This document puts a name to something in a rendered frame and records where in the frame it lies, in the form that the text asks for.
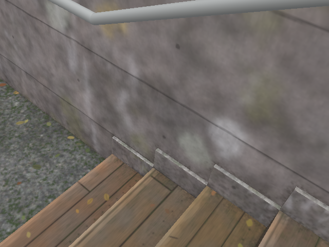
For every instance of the stairs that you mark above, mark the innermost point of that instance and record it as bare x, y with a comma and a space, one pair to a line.
114, 206

